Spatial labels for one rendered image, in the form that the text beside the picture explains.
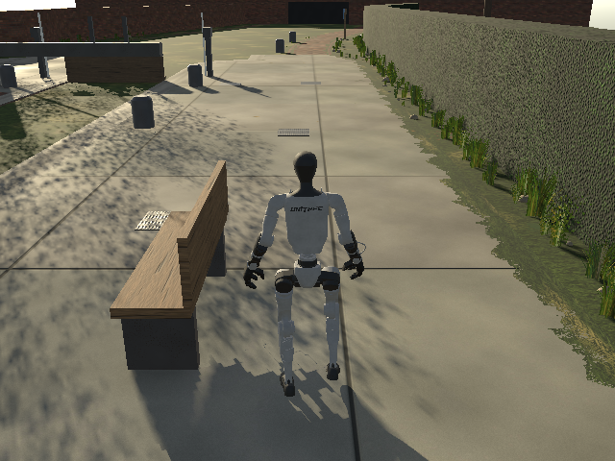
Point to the right robot forearm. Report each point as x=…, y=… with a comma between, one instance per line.
x=353, y=251

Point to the right robot upper arm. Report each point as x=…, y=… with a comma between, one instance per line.
x=341, y=217

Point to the left robot forearm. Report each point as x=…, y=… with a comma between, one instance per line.
x=256, y=255

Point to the left robot hand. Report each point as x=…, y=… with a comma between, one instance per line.
x=248, y=275

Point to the humanoid robot torso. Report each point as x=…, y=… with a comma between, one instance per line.
x=307, y=231

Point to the left robot shin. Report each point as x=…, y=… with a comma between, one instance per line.
x=286, y=352

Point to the right robot hand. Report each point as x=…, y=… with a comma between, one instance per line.
x=350, y=265

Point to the left robot upper arm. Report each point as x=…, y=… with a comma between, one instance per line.
x=270, y=219

